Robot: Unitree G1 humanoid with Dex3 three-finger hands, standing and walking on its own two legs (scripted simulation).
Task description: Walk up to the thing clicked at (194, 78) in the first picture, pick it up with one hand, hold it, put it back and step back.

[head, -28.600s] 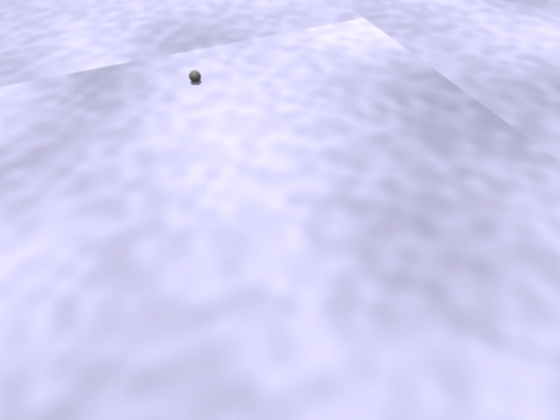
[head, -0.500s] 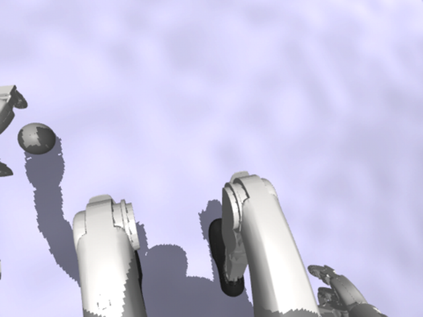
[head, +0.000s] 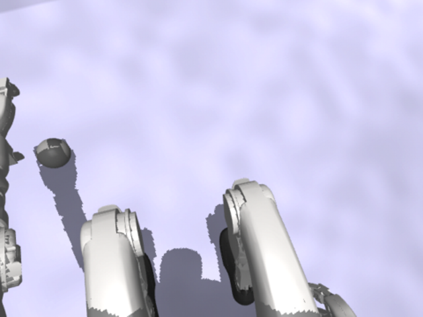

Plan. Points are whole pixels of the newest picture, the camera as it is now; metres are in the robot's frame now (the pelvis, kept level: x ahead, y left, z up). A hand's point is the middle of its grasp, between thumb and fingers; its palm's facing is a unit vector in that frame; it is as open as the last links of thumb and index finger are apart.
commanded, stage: home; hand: left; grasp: from above
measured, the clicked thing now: (54, 153) +0.48 +0.31 -0.33
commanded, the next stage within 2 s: none
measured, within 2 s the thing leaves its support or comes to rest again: neither
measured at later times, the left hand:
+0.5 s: hand out of the picture +0.27 +0.26 +0.08, palm faces -0.13 -0.80 -0.58, open 7.5 cm
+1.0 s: hand out of the picture +0.22 +0.20 +0.29, palm faces +0.20 -0.96 -0.21, open 7.4 cm
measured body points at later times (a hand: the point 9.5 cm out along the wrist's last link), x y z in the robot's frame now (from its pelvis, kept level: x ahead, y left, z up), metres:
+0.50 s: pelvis +0.00 -0.01 +0.18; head +0.14 +0.04 +0.61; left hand +0.27 +0.30 +0.12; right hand +0.24 -0.23 +0.09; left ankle +0.07 +0.12 -0.33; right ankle +0.10 -0.14 -0.33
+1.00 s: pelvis +0.07 +0.00 +0.34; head +0.10 +0.01 +0.79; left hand +0.21 +0.25 +0.31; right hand +0.23 -0.23 +0.26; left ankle +0.07 +0.12 -0.33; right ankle +0.10 -0.14 -0.33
